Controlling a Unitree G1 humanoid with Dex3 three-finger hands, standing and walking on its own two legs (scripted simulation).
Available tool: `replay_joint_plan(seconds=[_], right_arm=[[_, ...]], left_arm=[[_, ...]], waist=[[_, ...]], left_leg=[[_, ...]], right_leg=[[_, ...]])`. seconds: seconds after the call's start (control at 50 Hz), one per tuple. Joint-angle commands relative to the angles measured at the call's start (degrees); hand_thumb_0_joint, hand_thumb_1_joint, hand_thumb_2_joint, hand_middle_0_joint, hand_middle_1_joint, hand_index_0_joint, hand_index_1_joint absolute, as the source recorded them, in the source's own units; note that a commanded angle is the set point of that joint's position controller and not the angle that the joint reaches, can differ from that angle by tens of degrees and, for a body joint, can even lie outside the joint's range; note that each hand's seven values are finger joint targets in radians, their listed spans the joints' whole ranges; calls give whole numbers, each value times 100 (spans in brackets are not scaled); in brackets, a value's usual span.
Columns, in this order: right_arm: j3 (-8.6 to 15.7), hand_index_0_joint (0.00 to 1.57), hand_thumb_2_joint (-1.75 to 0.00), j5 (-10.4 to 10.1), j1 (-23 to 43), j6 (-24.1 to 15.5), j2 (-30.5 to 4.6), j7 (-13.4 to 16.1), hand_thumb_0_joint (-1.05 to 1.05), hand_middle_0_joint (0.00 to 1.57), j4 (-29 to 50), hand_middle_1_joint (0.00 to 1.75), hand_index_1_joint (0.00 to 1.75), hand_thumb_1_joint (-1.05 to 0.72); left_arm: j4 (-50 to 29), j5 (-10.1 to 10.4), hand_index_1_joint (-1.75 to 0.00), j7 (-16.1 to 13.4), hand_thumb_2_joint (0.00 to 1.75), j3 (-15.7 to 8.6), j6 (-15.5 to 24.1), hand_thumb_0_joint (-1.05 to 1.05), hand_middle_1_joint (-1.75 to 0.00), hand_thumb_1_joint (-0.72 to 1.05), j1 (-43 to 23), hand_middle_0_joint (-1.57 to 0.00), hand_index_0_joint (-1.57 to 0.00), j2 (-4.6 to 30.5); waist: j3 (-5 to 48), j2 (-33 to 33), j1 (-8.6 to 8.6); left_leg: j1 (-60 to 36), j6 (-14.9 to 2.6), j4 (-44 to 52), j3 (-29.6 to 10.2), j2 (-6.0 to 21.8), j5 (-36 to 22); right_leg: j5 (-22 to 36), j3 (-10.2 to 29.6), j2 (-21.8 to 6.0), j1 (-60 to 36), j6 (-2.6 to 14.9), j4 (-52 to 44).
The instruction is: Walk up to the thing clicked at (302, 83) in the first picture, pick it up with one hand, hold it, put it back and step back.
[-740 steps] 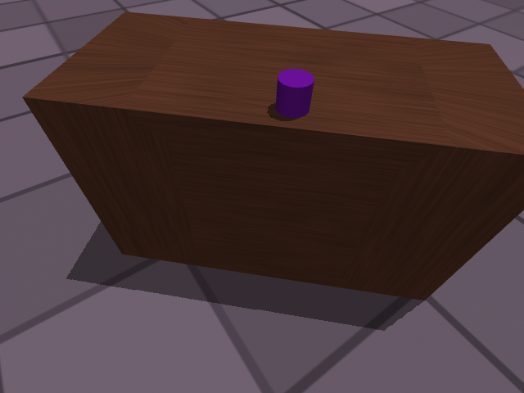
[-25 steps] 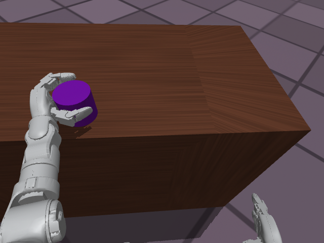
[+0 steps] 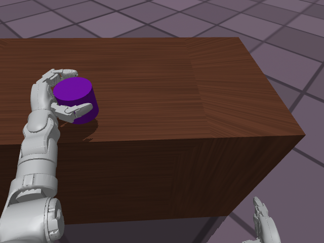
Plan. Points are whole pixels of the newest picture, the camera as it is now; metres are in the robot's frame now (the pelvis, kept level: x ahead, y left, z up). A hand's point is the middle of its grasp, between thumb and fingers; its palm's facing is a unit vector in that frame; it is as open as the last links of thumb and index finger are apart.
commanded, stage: settle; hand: left
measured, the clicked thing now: (77, 100) +0.43 +0.21 +0.14
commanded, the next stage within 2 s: lift in 0.32 s
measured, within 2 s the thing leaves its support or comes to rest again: neither
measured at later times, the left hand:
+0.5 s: hand (65, 91) +0.42 +0.22 +0.18, palm faces +0.21 -0.98 -0.02, open 11.7 cm
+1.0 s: hand (52, 72) +0.39 +0.21 +0.26, palm faces +0.19 -0.98 +0.00, open 11.8 cm
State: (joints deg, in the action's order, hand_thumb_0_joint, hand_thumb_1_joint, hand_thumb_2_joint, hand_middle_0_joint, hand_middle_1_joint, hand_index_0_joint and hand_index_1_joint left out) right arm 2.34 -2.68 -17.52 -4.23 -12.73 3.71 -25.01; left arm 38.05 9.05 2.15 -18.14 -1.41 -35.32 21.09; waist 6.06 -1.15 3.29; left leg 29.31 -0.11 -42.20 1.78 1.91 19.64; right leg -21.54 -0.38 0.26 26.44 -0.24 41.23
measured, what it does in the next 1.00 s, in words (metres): stands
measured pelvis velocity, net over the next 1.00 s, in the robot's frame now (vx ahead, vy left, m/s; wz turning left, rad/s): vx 0.00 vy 0.01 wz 0.01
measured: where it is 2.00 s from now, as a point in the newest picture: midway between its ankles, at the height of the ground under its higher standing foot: outside the picture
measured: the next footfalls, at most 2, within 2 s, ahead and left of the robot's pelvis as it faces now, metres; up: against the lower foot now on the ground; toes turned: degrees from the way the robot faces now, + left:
none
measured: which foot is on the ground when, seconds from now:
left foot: down 0.00-1.00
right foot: down 0.00-1.00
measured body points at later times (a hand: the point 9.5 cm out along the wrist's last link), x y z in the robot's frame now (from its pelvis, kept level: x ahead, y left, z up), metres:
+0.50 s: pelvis -0.01 +0.00 +0.01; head -0.01 +0.00 +0.46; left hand +0.40 +0.27 +0.19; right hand +0.14 -0.26 -0.06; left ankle +0.02 +0.12 -0.71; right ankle -0.01 -0.12 -0.71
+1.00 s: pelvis +0.00 +0.01 +0.02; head -0.03 -0.01 +0.47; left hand +0.37 +0.26 +0.26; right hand +0.16 -0.24 -0.05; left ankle +0.02 +0.12 -0.71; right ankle -0.01 -0.12 -0.71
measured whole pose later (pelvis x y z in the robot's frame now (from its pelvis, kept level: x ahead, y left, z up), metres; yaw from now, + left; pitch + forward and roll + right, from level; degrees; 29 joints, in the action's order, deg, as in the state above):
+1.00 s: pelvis +0.00 +0.01 +0.02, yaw +1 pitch +0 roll -1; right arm 3.2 -3.1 -17.2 -10.9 -12.3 4.5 -30.7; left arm 16.3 10.6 0.7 -17.0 -20.6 -32.9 18.6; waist 4.6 -3.5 0.9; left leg 16.9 -0.8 -32.1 1.7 0.8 15.3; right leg -16.9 -0.7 -0.6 13.5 -0.9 30.2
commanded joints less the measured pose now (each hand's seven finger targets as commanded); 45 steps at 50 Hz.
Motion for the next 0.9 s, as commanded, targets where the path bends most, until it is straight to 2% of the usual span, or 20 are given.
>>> replay_joint_plan(seconds=[0.0, 0.12, 0.14, 0.18, 0.2, 0.22, 0.3, 0.34, 0.36, 0.4, 0.46, 0.48, 0.56, 0.6, 0.64, 0.76, 0.78, 0.8, 0.84, 0.88], right_arm=[[318, 5, -6, -2, 336, -383, -723, 52, 0, 5, 867, 5, 5, 52], [427, 5, -6, 4, 390, -480, -881, 118, 0, 5, 966, 5, 5, 52], [233, 5, -6, -11, 392, -468, -626, 96, 0, 5, 843, 5, 5, 52], [441, 5, -6, 7, 543, -506, -892, 138, 0, 5, 786, 5, 5, 52], [289, 5, -6, -3, 407, -522, -700, 123, 0, 5, 728, 5, 5, 52], [164, 5, -6, -5, 492, -523, -617, 119, 0, 5, 811, 5, 5, 52], [313, 5, -6, -6, 622, -571, -746, 136, 0, 5, 418, 5, 5, 52], [350, 5, -6, -6, 724, -629, -816, 138, 0, 5, 513, 5, 5, 52], [253, 5, -6, -11, 698, -633, -681, 120, 0, 5, 457, 5, 5, 52], [447, 5, -6, -1, 714, -694, -940, 147, 0, 5, 586, 5, 5, 53], [271, 5, -6, -20, 508, -690, -643, 96, 0, 5, 305, 5, 5, 52], [471, 5, -6, -13, 805, -770, -989, 134, 0, 5, 917, 5, 5, 53], [247, 5, -6, -17, 494, -801, -668, 127, 0, 5, 701, 5, 5, 53], [393, 5, -6, -13, 601, -856, -850, 150, 0, 5, 805, 5, 5, 52], [164, 5, -6, -24, 672, -886, -555, 129, 0, 5, 755, 5, 5, 52], [358, 5, -6, 9, 449, -970, -699, 149, 0, 5, 486, 5, 5, 52], [535, 5, -6, 9, 581, -1018, -927, 167, 0, 5, 732, 5, 5, 53], [257, 5, -6, 5, 485, -1013, -527, 126, 0, 5, 442, 5, 5, 52], [470, 5, -6, -6, 582, -1032, -767, 155, 0, 5, 499, 5, 5, 52], [87, 5, -6, -18, 530, -1016, -261, 75, 0, 5, 206, 5, 5, 53]], left_arm=[[-1577, 179, -141, 54, 125, -259, 369, 0, -138, -11, -2930, -127, -127, 1419], [-1996, 111, -138, -56, 123, -370, 337, 0, -136, -12, -3453, -125, -125, 1744], [-1828, 118, -138, -55, 123, -165, 322, 0, -135, -10, -3329, -124, -124, 1456], [-1955, 182, -138, -32, 124, -292, 351, 0, -136, -8, -3436, -123, -124, 1590], [-1962, 177, -138, -30, 125, -243, 341, 0, -135, -6, -3486, -124, -124, 1553], [-1994, 171, -139, -36, 125, -254, 322, 0, -136, -8, -3541, -125, -125, 1609], [-1696, 128, -141, -89, 127, -155, 196, 0, -138, -7, -3475, -126, -126, 1555], [-1891, 127, -142, -121, 129, -302, 197, 0, -139, -4, -3620, -127, -127, 1739], [-1575, 101, -143, -115, 129, -134, 131, 0, -140, -4, -3498, -128, -128, 1500], [-1657, 138, -142, -120, 129, -255, 121, 0, -140, -5, -3617, -127, -127, 1640], [-1408, 137, -144, -59, 127, 27, 47, 0, -143, -2, -3417, -128, -130, 1291], [-1790, 151, -143, -81, 127, -213, 80, 0, -142, 2, -3528, -128, -130, 1605], [-1914, 180, -142, -83, 127, -110, 9, 0, -142, -2, -3350, -126, -128, 1348], [-2241, 164, -142, -110, 127, -201, -20, 0, -141, 1, -3441, -126, -128, 1546], [-2616, 151, -143, -129, 128, -74, -105, 0, -142, -1, -3587, -127, -129, 1430], [-3241, 146, -145, -223, 130, -225, -515, 0, -144, -1, -3198, -127, -129, 1454], [-3479, 153, -144, -247, 130, -367, -601, 0, -143, 0, -3230, -127, -129, 1627], [-3534, 165, -144, -240, 129, -232, -695, 0, -143, -3, -3185, -126, -128, 1376], [-3672, 246, -144, -213, 129, -388, -901, 0, -143, -4, -2973, -127, -129, 1427], [-3609, 264, -145, -131, 130, 36, -1139, 0, -144, 0, -2831, -127, -129, 833]], waist=[[1750, -159, -18], [2045, -194, -33], [1824, -170, -20], [2061, -181, -29], [2142, -308, -21], [2057, -365, -67], [1723, -482, -65], [1747, -526, -82], [1645, -486, -57], [1732, -332, 6], [1555, -284, -29], [1952, -92, -35], [1805, -154, -103], [1934, -271, -128], [1783, -580, -178], [1837, -509, -183], [1873, -402, -185], [1713, -510, -237], [1628, -315, -264], [1396, -278, -255]], left_leg=[[-1319, -112, 463, -13, -105, -1580], [-1579, -108, 567, -45, -107, -1588], [-1526, -107, 599, -31, -122, -1468], [-1705, -101, 624, -69, -91, -1503], [-1813, -100, 622, -87, -82, -1642], [-1784, -81, 656, -96, -80, -1574], [-1663, -59, 795, -72, -108, -1300], [-1735, -32, 914, -120, -58, -1132], [-1728, -24, 974, -141, -43, -1056], [-1822, -29, 1001, -175, -6, -1167], [-1785, -43, 1027, -138, -36, -1152], [-1918, -58, 989, -131, -38, -1340], [-1989, -58, 1033, -100, -72, -1522], [-2104, -47, 1065, -98, -72, -1670], [-2140, -24, 1129, -76, -88, -1554], [-2351, -44, 1121, -63, -86, -2146], [-2345, -43, 1148, -61, -81, -2163], [-2305, -51, 1148, -44, -109, -2145], [-2323, -61, 1235, -69, -101, -2078], [-2268, -75, 1267, -64, -119, -2033]], right_leg=[[1818, -30, -15, -426, 2, -687], [1811, -43, -25, -571, 4, -760], [1709, -40, -27, -539, 5, -804], [1689, -53, -17, -558, 11, -784], [1761, -64, -19, -542, 20, -800], [1670, -81, -10, -503, 33, -824], [1469, -65, -27, -467, 59, -945], [1267, -105, 13, -477, 84, -987], [1186, -130, 31, -424, 101, -1009], [1297, -153, 61, -495, 86, -1046], [1261, -152, 61, -449, 87, -1109], [1440, -149, 57, -696, 58, -1132], [1612, -163, 39, -813, 53, -1160], [1741, -154, 25, -893, 57, -1200], [1613, -150, 15, -841, 76, -1252], [2176, -178, 23, -1234, 52, -1309], [2201, -191, 28, -1311, 50, -1333], [2194, -194, 14, -1342, 49, -1345], [2116, -217, 31, -1403, 45, -1390], [2065, -229, 42, -1276, 47, -1443]])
